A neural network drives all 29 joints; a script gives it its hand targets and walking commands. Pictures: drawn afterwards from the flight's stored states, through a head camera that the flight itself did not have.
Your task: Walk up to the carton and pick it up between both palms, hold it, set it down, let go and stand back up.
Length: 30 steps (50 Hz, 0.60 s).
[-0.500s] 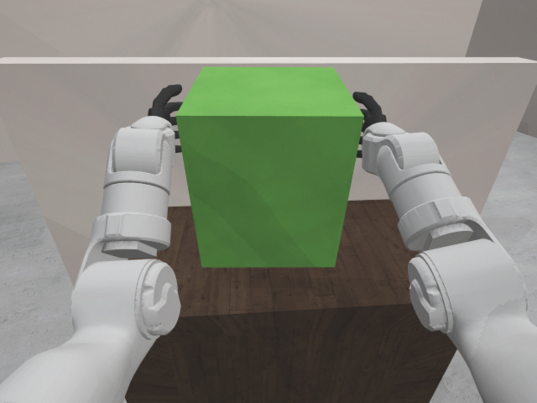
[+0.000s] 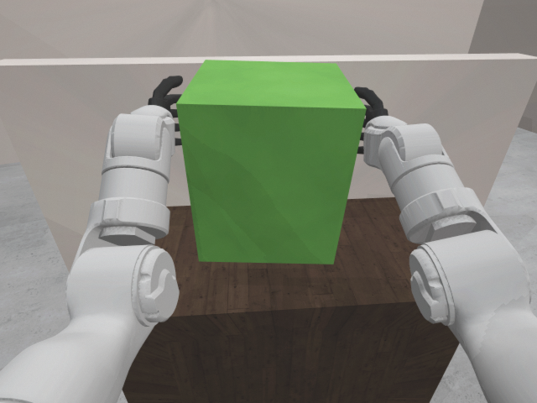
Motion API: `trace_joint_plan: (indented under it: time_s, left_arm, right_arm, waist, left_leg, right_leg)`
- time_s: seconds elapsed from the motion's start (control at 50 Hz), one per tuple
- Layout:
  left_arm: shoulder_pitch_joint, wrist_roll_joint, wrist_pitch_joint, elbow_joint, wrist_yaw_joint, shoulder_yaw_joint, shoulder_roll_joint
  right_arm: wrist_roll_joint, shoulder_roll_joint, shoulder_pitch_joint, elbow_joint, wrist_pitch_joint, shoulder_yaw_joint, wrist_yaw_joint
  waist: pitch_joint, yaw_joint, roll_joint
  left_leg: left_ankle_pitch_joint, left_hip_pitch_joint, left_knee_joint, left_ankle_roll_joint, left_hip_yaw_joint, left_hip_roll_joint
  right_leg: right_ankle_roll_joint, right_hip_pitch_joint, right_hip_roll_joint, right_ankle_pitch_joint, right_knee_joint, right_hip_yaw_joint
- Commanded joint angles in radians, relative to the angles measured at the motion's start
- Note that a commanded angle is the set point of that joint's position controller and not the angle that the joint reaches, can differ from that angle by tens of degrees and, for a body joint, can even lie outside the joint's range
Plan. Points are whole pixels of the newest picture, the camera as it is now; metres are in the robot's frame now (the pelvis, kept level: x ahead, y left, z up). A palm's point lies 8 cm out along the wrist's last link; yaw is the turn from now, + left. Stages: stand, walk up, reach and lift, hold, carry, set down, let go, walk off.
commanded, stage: hold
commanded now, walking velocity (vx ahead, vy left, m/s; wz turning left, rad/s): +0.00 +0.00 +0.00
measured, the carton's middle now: (268, 160) +0.41 -0.02 +0.26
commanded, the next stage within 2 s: none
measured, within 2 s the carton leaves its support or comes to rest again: neither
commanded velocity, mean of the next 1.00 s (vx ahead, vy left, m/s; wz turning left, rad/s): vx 0.00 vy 0.00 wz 0.00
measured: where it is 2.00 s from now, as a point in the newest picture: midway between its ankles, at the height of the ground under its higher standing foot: outside the picture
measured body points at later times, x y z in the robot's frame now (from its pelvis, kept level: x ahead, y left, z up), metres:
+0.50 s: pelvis +0.00 +0.00 +0.00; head -0.10 +0.01 +0.44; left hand +0.39 +0.14 +0.34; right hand +0.38 -0.17 +0.32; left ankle +0.04 +0.12 -0.74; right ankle +0.03 -0.13 -0.74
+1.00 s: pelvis +0.00 +0.00 +0.00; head -0.10 +0.01 +0.44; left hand +0.39 +0.14 +0.34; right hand +0.38 -0.17 +0.32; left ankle +0.04 +0.12 -0.74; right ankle +0.03 -0.13 -0.74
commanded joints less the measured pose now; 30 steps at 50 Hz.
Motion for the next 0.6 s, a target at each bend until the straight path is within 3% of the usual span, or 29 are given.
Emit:
trace_joint_plan:
  time_s: [0.0, 0.24, 0.32, 0.42, 0.58]
  left_arm:
    - [-0.779, -0.192, -0.099, -0.157, -0.135, -0.191, -0.602]
    - [-0.742, -0.212, -0.071, -0.199, -0.152, -0.227, -0.602]
    - [-0.743, -0.199, -0.063, -0.177, -0.163, -0.221, -0.606]
    - [-0.767, -0.204, -0.071, -0.181, -0.159, -0.210, -0.595]
    - [-0.750, -0.196, -0.074, -0.152, -0.162, -0.197, -0.588]
  right_arm:
    - [0.283, 0.678, -0.926, -0.444, -0.089, 0.125, 0.149]
    - [0.315, 0.655, -0.878, -0.477, -0.054, 0.138, 0.124]
    - [0.305, 0.639, -0.887, -0.460, -0.050, 0.116, 0.125]
    - [0.310, 0.658, -0.925, -0.476, -0.054, 0.124, 0.129]
    - [0.295, 0.652, -0.888, -0.435, -0.049, 0.108, 0.132]
  waist:
    - [-0.365, 0.122, -0.021]
    - [-0.395, 0.090, -0.007]
    - [-0.370, 0.086, -0.001]
    - [-0.388, 0.103, -0.012]
    - [-0.351, 0.096, -0.012]
  left_leg:
    - [0.103, -0.040, -0.131, -0.001, -0.030, -0.055]
    - [0.267, 0.022, -0.087, -0.035, -0.012, -0.068]
    - [0.193, -0.015, -0.109, -0.034, -0.022, -0.064]
    - [0.188, -0.023, -0.109, -0.024, -0.018, -0.066]
    - [0.157, -0.040, -0.120, -0.025, -0.019, -0.063]
  right_leg:
    - [-0.007, 0.122, 0.125, 0.069, -0.019, 0.023]
    - [-0.009, 0.141, 0.123, 0.152, -0.031, 0.029]
    - [-0.011, 0.141, 0.123, 0.108, -0.027, 0.032]
    - [-0.007, 0.143, 0.124, 0.103, -0.024, 0.029]
    - [-0.010, 0.125, 0.121, 0.087, -0.030, 0.030]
